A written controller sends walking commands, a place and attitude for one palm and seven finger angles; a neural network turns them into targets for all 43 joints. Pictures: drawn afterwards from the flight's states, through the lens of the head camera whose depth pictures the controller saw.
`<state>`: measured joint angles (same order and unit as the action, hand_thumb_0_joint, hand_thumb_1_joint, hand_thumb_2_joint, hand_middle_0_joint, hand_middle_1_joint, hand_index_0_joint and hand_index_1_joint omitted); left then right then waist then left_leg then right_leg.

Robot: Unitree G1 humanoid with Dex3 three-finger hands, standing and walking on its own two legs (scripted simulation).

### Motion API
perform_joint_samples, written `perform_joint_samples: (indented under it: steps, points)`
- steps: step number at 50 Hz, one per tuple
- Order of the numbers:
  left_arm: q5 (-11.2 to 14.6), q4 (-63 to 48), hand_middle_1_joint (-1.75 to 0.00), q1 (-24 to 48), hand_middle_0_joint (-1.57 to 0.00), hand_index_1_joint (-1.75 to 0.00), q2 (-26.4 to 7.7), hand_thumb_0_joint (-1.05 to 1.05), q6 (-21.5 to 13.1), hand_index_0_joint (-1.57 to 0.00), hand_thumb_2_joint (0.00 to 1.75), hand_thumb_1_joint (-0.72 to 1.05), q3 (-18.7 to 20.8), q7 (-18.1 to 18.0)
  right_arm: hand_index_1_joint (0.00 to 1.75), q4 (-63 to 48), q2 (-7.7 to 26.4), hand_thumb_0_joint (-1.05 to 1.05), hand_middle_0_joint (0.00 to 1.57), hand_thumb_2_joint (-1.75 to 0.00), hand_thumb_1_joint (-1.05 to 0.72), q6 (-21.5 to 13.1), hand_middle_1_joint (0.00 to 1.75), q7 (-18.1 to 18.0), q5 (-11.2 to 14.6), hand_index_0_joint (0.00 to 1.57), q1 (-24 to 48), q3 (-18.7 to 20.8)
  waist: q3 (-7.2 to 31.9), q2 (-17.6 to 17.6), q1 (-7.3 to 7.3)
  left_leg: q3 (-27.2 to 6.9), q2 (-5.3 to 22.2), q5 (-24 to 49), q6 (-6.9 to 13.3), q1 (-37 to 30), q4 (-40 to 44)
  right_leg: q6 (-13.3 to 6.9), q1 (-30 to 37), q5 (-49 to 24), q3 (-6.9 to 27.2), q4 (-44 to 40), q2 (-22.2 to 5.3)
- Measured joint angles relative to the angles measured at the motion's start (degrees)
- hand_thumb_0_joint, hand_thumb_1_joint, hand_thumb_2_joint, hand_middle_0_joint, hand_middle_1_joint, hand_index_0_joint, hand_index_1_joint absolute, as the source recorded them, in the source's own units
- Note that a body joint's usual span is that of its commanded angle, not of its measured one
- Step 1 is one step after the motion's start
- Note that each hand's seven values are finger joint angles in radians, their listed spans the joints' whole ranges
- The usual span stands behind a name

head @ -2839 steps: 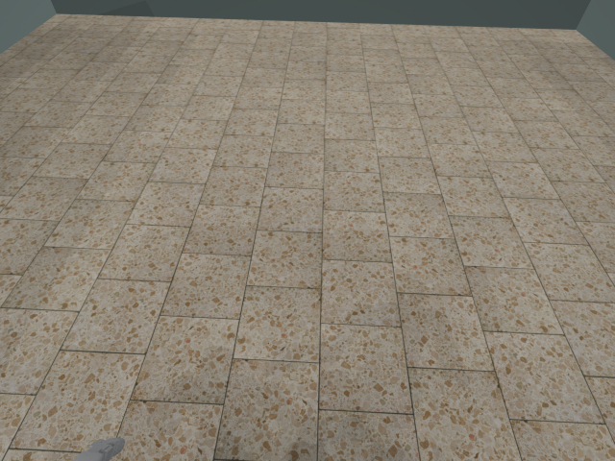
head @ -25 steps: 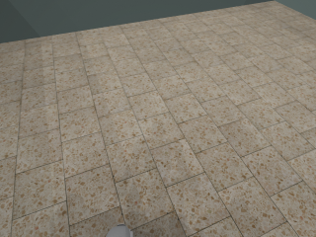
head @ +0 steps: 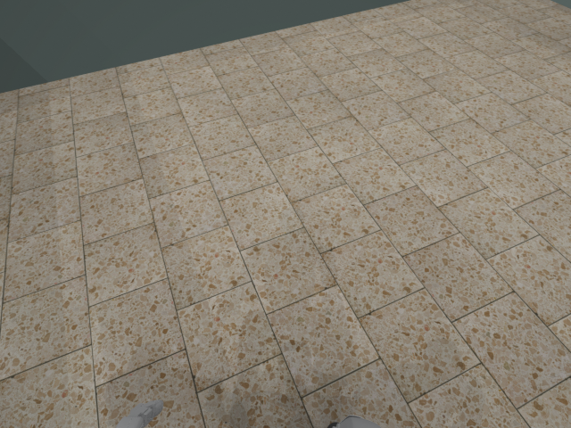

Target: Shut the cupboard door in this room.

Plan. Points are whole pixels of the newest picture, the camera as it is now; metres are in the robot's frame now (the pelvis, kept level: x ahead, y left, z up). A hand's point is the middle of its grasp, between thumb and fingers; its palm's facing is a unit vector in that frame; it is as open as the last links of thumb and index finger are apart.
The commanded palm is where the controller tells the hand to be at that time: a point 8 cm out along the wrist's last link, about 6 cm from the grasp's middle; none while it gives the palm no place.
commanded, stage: walk to a spot facing it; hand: left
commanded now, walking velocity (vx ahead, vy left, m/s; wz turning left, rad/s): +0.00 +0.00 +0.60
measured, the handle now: out of the picture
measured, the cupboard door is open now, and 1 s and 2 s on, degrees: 100 100 100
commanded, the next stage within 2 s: none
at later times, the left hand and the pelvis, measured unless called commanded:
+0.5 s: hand out of the picture +0.05 +0.26 -0.18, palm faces +0.35 -0.91 -0.22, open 7.4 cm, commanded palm none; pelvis +0.05 +0.04 +0.00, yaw +18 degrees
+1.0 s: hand out of the picture +0.07 +0.22 -0.13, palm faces +0.56 -0.77 -0.28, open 7.4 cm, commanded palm none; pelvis +0.08 -0.01 +0.01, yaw +36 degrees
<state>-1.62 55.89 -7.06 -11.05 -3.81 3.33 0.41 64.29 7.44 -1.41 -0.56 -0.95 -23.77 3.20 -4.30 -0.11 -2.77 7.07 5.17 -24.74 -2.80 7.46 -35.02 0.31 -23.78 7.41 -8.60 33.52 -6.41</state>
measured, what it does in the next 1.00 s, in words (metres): steps on the spot, turning left: left foot, then right foot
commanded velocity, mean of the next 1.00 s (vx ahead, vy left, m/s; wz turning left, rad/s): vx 0.00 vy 0.00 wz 0.60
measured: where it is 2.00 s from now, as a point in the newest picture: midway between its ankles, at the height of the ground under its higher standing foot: outside the picture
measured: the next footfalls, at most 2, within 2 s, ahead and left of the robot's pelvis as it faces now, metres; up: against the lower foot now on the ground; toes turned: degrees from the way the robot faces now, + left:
left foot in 0.38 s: +0.10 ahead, +0.14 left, +0.00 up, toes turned +23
right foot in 0.94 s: +0.18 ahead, -0.08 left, +0.00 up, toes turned +32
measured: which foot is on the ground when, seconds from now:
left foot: up 0.00-0.36, down 0.38-0.94, up 0.96-1.00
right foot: down 0.00-0.38, up 0.40-0.92, down 0.94-1.00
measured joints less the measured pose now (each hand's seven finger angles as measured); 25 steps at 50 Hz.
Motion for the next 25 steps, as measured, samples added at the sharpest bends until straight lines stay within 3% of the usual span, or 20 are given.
perform_joint_samples:
  steps: [2, 4, 7, 14, 17, 19, 20, 22, 25]
  points:
    - [0.2, -0.6, -0.29, 1.4, -0.2, -0.3, 1.3, 0.01, -0.5, -0.2, 0.9, 0.92, -0.5, -0.4, 0.3, 0.2, 0.7, 0.01, 0.2, -0.9, -0.91, 1.8, 0.3, -0.1, 0.5, 0.2, 0.9, 0.2, -1.1, -1.8, -0.34, -3.8, -0.6, -5.5, 0.7, 6.1, -15.5, -1.6, 0.6, 4.8, -2.0, 3.1, -0.2]
    - [0.4, -1.2, -0.29, 1.9, -0.2, -0.3, 2.5, 0.01, -0.2, -0.2, 0.9, 0.91, -1.0, -0.8, 0.3, -0.3, 1.3, 0.01, 0.2, -0.9, -0.91, 2.8, 0.3, -0.1, 0.5, 0.2, 2.4, 0.5, -1.6, -2.4, -0.27, -4.2, -1.3, -5.8, 0.6, 11.6, -27.3, -1.6, 2.5, 6.1, -3.6, 2.5, -0.9]
    - [0.4, -1.4, -0.29, 1.3, -0.2, -0.3, 3.8, 0.01, 0.8, -0.2, 0.9, 0.91, -1.2, -1.5, 0.3, -1.8, 2.3, 0.01, 0.2, -0.9, -0.91, 3.8, 0.3, 0.2, 0.3, 0.2, 5.5, 1.0, -1.1, -2.1, 0.1, -3.0, -1.2, -2.5, 0.1, 17.4, -33.5, -1.2, 5.2, 5.7, -5.3, -0.3, -1.7]
    - [0.0, -1.4, -0.29, -0.7, -0.2, -0.3, 2.4, -0.01, 2.8, -0.21, 0.9, 0.92, 0.1, -2.1, 0.3, -7.1, 4.1, 0.01, 0.2, -0.9, -0.91, 4.2, 0.3, 1.1, -0.2, 0.19, 12.1, 1.8, 0.7, -0.1, 1.57, -0.8, 0.1, 1.2, -0.7, 19.0, -19.1, 0.1, 9.0, 6.3, -10.0, -3.1, -3.4]
    - [-0.2, -1.5, -0.29, -1.6, -0.2, -0.3, 0.7, -0.01, 3.5, -0.2, 0.9, 0.92, 0.7, -1.9, 0.3, -9.2, 4.7, 0.01, 0.2, -0.9, -0.91, 3.9, 0.3, 1.4, -0.2, 0.19, 14.3, 1.9, 0.5, 1.2, 2.52, -0.1, 0.0, 2.1, -0.3, 16.7, -11.4, 1.2, 9.2, 8.2, -11.9, -0.4, -4.8]
    - [0.0, -1.7, -0.29, -2.8, -0.2, -0.3, -0.4, 0.0, 4.1, -0.2, 0.9, 0.91, 1.1, -1.7, 0.3, -10.8, 5.5, 0.01, 0.2, -0.9, -0.91, 3.4, 0.3, 1.7, -0.3, 0.19, 15.0, 2.0, 0.6, 1.7, 2.87, 0.1, -0.7, 6.5, 0.6, 13.9, -4.2, 2.4, 8.4, 10.6, -12.7, 3.6, -6.2]
    - [0.3, -1.5, -0.29, -3.2, -0.2, -0.3, -1.2, 0.0, 4.6, -0.2, 0.9, 0.91, 1.3, -1.6, 0.3, -11.3, 5.5, 0.01, 0.2, -0.9, -0.91, 2.9, 0.3, 1.7, -0.5, 0.19, 15.5, 2.1, 0.6, 2.5, 2.87, 0.0, -1.5, 7.3, 2.8, 14.3, -4.6, 3.1, 6.9, 14.2, -11.4, 7.4, -6.8]
    - [0.3, -1.1, -0.29, -3.6, -0.2, -0.3, -2.7, 0.0, 6.1, -0.2, 0.9, 0.91, 1.7, -1.6, 0.3, -12.2, 5.3, 0.01, 0.2, -0.9, -0.91, 2.2, 0.3, 1.4, -0.5, 0.19, 16.1, 1.7, 0.2, 3.3, 2.98, -0.5, -2.3, 6.4, 5.5, 15.1, -6.2, 4.0, 2.2, 22.4, -4.7, 18.1, -4.6]
    - [0.2, -0.5, -0.29, -3.2, -0.2, -0.3, -3.8, 0.01, 7.0, -0.2, 0.9, 0.91, 2.0, -1.5, 0.3, -12.7, 4.9, 0.0, 0.2, -0.9, -0.91, 1.9, 0.3, 0.5, -0.4, 0.2, 15.7, 1.0, 0.0, 2.8, 2.78, -2.4, -3.2, 7.9, 6.1, 14.0, -2.6, 4.5, -3.5, 21.0, 1.5, 30.4, -1.0]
